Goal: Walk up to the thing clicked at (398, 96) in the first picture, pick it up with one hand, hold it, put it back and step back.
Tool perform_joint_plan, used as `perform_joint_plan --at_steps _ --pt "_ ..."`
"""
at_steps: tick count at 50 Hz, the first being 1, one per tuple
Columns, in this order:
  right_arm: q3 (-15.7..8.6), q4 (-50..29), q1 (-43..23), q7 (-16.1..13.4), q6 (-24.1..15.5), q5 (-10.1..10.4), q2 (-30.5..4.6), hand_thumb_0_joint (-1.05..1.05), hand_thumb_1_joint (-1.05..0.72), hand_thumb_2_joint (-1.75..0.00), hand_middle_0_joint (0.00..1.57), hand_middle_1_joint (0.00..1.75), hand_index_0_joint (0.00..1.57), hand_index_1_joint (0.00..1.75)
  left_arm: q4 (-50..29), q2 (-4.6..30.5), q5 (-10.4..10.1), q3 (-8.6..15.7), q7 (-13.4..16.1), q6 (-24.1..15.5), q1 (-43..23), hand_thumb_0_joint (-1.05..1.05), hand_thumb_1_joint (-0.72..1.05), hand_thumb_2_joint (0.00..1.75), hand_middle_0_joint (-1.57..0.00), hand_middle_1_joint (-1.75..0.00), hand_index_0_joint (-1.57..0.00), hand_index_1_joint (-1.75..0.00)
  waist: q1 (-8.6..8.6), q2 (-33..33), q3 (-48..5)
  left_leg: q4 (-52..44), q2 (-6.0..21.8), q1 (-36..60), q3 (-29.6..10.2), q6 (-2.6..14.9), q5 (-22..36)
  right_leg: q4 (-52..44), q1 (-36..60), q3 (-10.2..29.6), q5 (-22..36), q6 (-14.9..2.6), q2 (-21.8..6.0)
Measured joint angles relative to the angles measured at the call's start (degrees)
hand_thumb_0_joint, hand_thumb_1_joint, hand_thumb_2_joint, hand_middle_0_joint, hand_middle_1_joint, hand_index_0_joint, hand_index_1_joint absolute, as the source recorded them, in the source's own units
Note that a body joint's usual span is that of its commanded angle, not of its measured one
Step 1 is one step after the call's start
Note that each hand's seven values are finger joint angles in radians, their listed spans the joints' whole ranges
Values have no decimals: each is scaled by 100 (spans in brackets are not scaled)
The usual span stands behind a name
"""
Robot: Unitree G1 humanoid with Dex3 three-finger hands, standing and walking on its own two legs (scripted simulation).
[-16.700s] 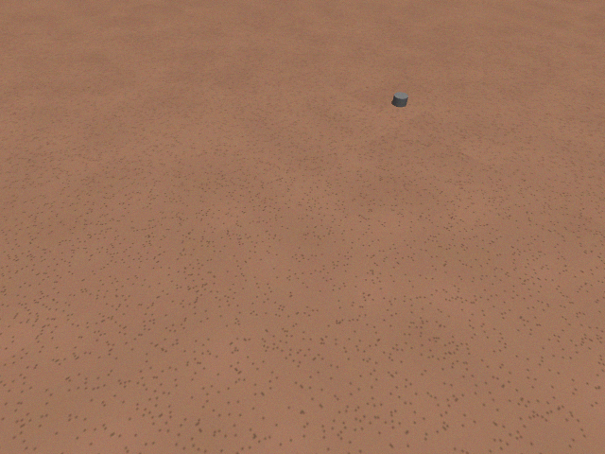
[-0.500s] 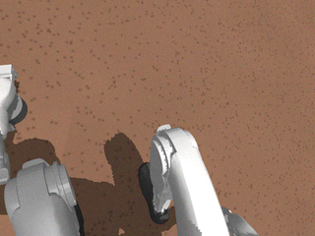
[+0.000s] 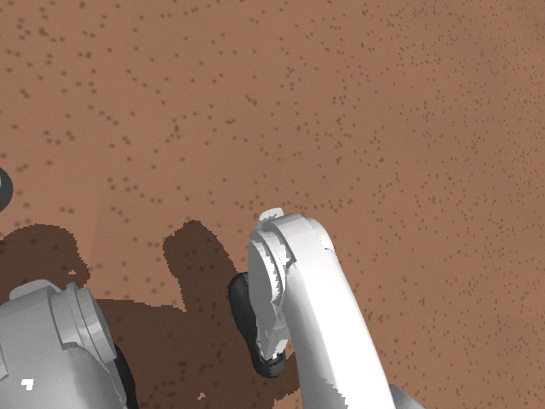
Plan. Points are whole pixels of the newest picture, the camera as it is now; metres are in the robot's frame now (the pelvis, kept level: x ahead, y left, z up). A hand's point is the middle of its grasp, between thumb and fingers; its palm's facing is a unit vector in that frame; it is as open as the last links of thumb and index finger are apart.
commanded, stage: rest palm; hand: left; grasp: from above
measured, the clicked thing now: out of the picture +0.46 +0.29 -0.27
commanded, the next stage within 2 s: close in 0.06 s
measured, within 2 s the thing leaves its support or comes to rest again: neither
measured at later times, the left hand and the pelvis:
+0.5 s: hand out of the picture +0.45 +0.29 -0.25, palm faces -0.43 -0.17 -0.89, open 13.4 cm; pelvis -0.01 +0.01 +0.00, yaw -1 degrees
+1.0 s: hand out of the picture +0.45 +0.28 -0.24, palm faces -0.42 -0.13 -0.90, open 12.0 cm; pelvis -0.01 +0.01 +0.00, yaw -2 degrees
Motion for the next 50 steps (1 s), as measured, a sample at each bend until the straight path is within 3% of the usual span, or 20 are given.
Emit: perform_joint_plan --at_steps 8,12,15,21,24,32,38,45,50 --pt "12 4 -176 54 -102 -115 -67 0 -90 -90 20 30 20 29 166 -66 393 -207 584 -48 -6 0 -52 100 -9 -100 -8 -101 -39 -89 -87 65 12 11 -58 51 22 -30 75 -49 54 23 40" --pt "-11 -5 -286 117 -223 -124 -110 0 -90 -90 19 30 20 29 345 -134 403 -324 811 182 -109 0 -49 100 -10 -100 -9 -101 -89 -77 -100 63 20 -32 -50 103 65 -68 71 -49 95 30 56" --pt "3 -84 -332 173 -304 -90 -151 0 -90 -90 19 30 20 29 394 -120 348 -209 885 364 -181 0 -46 99 -12 -100 -12 -100 -132 -85 -54 41 36 -50 -31 139 96 -104 66 -39 131 44 70" --pt "43 -177 -319 239 -430 -6 -226 0 -90 -90 19 30 20 29 525 101 118 153 719 633 -349 0 -41 93 -14 -100 -15 -99 -223 -133 47 35 35 -106 -18 162 139 -114 20 -26 167 86 74" --pt "59 -166 -266 224 -434 10 -237 0 -90 -90 19 30 20 29 514 231 16 199 514 648 -361 0 -40 90 -15 -100 -16 -99 -228 -138 108 41 14 -126 -29 151 137 -103 9 -35 150 85 59" --pt "215 -89 -135 203 -385 3 -171 0 -91 -90 19 30 20 29 141 298 -155 -204 113 306 -222 0 -35 84 -18 -99 -19 -97 -95 -174 232 70 -10 -29 -96 83 15 -75 95 -83 40 80 39" --pt "325 -122 -171 207 -346 -18 -111 0 -91 -90 20 30 20 29 149 232 -19 -357 291 88 -163 0 -33 82 -21 -97 -22 -95 -66 -166 168 66 1 60 -168 45 -56 -110 173 -142 9 65 53" --pt "319 -261 -297 178 -382 -23 -120 0 -91 -90 19 30 20 29 356 209 152 -275 620 148 -163 0 -27 82 -26 -97 -28 -95 -142 -171 177 36 33 65 -174 80 25 -180 189 -154 119 65 92" --pt "283 -319 -324 177 -418 -24 -199 0 -91 -90 19 30 20 29 425 218 137 -145 726 290 -180 0 -22 80 -30 -96 -32 -93 -178 -205 215 0 45 50 -143 106 119 -214 174 -132 209 71 104"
